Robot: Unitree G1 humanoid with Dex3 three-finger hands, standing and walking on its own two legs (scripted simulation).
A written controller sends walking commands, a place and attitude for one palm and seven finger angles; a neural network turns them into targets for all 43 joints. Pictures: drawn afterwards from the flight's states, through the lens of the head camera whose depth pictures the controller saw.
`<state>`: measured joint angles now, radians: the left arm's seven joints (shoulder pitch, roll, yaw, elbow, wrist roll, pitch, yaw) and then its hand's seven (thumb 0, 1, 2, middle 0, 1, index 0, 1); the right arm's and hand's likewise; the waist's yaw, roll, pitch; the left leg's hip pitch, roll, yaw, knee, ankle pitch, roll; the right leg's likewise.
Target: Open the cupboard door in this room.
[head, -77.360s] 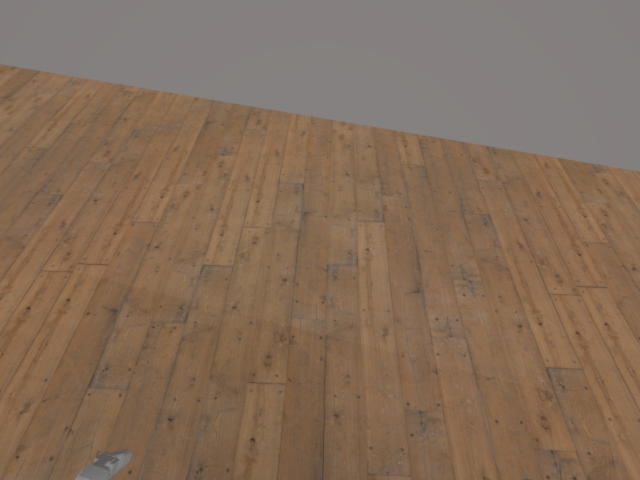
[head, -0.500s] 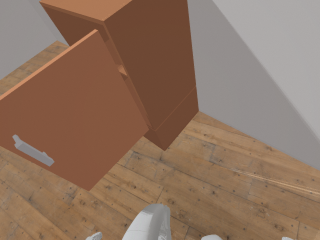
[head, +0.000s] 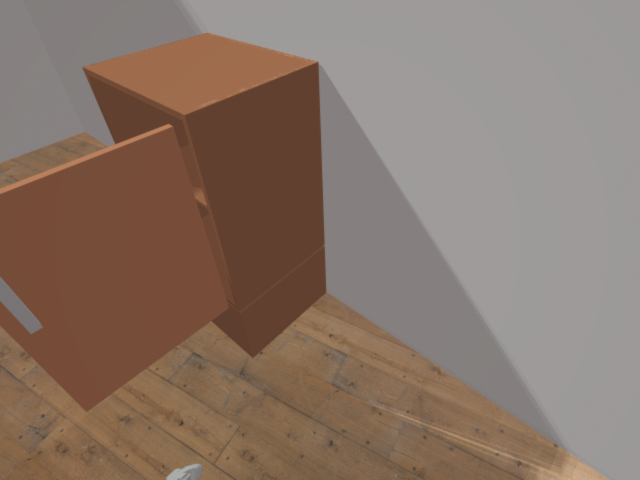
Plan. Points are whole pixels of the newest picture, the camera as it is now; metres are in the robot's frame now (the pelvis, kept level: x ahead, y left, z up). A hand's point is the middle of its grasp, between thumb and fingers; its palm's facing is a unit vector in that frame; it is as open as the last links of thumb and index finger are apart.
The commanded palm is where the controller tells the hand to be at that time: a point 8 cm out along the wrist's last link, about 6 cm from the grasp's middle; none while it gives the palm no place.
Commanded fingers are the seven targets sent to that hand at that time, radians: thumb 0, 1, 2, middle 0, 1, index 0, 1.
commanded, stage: relax the arm and regain balance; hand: left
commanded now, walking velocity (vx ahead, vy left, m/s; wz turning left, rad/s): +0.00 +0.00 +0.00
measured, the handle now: (11, 298) +0.43 +0.56 -0.04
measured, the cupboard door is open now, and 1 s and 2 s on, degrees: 88 88 88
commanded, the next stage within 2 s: stand and wait in 0.76 s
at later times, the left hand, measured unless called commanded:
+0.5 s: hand out of the picture +0.04 +0.14 -0.13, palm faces +0.11 -0.97 -0.22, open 16.3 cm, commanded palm none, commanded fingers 0.00 -0.50 0.30 -0.15 -0.30 -0.15 -0.30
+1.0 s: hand out of the picture +0.02 +0.15 -0.14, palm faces +0.14 -0.97 -0.18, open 16.3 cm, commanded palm none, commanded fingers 0.00 -0.50 0.30 -0.15 -0.30 -0.15 -0.30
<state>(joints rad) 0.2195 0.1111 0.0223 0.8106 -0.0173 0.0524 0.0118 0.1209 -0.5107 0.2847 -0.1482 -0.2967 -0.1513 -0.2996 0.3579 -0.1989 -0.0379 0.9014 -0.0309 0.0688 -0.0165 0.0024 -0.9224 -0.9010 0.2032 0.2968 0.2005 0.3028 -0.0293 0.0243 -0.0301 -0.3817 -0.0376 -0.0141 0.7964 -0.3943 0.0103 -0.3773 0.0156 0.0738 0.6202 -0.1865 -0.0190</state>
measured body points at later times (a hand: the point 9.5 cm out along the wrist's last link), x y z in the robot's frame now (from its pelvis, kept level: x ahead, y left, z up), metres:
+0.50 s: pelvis -0.07 -0.05 +0.01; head -0.08 -0.07 +0.46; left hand +0.03 +0.19 -0.11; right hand -0.07 -0.26 -0.15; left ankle -0.06 +0.10 -0.72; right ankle -0.02 -0.12 -0.72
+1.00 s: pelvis -0.09 -0.04 +0.01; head -0.09 -0.04 +0.46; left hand +0.01 +0.20 -0.12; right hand -0.12 -0.26 -0.15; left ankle -0.06 +0.10 -0.72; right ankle -0.02 -0.12 -0.72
